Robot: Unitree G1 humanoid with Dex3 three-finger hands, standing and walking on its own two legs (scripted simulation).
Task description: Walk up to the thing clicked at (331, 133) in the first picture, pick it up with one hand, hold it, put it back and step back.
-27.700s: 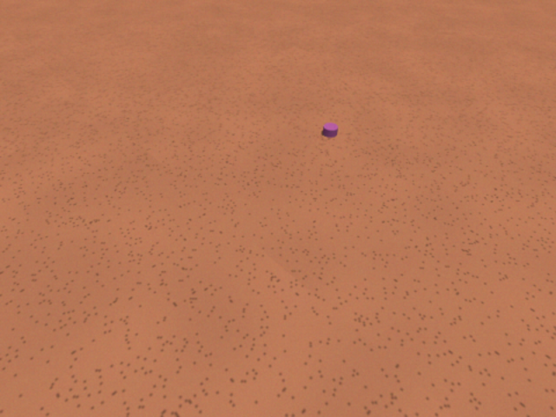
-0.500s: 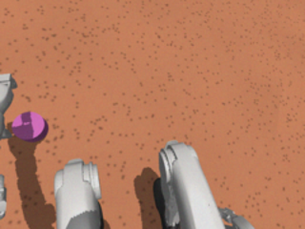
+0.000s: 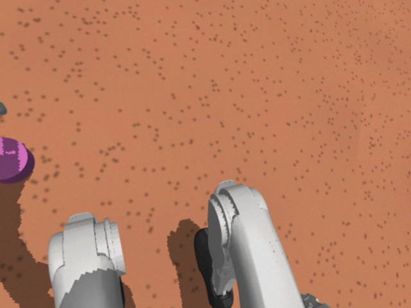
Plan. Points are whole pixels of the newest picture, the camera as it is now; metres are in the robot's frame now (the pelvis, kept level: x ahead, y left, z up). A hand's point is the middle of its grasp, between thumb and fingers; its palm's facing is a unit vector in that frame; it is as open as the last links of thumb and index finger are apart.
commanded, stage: home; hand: left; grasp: from above
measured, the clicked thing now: (6, 161) +0.47 +0.33 -0.29
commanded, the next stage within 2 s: none
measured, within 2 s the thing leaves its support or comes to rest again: neither
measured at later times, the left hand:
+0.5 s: hand out of the picture +0.35 +0.29 +0.02, palm faces -0.30 -0.61 -0.73, open 8.5 cm
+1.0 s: hand out of the picture +0.25 +0.22 +0.24, palm faces +0.13 -0.95 -0.28, open 7.4 cm
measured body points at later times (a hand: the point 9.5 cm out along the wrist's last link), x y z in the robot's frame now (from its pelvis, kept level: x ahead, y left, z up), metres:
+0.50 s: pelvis +0.01 +0.00 +0.14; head +0.20 +0.06 +0.54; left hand +0.36 +0.32 +0.07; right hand +0.18 -0.26 +0.02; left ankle +0.08 +0.12 -0.28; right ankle +0.12 -0.14 -0.28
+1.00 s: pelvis +0.05 +0.00 +0.32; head +0.14 +0.03 +0.76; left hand +0.24 +0.27 +0.26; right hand +0.26 -0.21 +0.23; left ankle +0.08 +0.12 -0.28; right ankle +0.12 -0.14 -0.28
